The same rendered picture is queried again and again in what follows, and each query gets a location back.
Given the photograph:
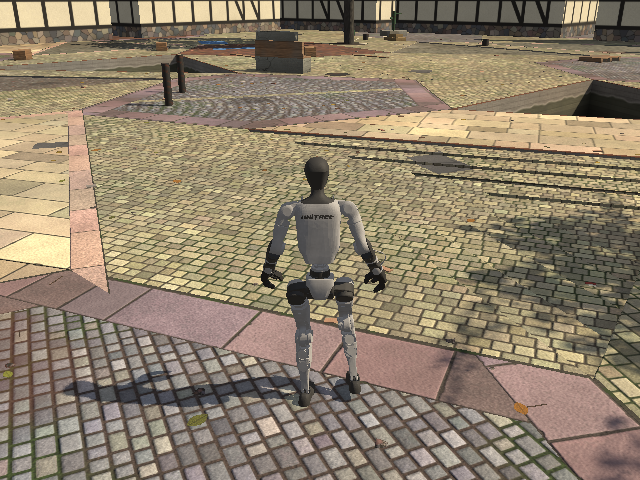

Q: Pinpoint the robot left hand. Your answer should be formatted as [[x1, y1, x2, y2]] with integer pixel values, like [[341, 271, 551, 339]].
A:
[[261, 270, 284, 289]]

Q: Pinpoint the robot right upper arm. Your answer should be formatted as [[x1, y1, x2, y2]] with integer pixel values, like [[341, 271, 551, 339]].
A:
[[338, 200, 370, 255]]

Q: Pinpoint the robot left upper arm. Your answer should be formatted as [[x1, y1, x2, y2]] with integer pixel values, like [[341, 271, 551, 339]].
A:
[[269, 201, 297, 255]]

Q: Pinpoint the robot right forearm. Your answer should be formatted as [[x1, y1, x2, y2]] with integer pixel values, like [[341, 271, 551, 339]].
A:
[[361, 238, 383, 275]]

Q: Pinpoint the robot left foot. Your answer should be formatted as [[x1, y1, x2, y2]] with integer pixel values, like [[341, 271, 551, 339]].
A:
[[298, 381, 315, 407]]

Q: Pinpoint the robot left forearm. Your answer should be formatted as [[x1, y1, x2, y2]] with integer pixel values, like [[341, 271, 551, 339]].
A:
[[263, 239, 280, 274]]

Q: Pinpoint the robot right shin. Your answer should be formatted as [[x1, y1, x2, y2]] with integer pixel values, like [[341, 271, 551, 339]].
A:
[[341, 314, 358, 381]]

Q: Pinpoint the robot right hand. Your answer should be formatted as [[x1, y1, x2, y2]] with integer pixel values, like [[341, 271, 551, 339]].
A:
[[364, 269, 387, 293]]

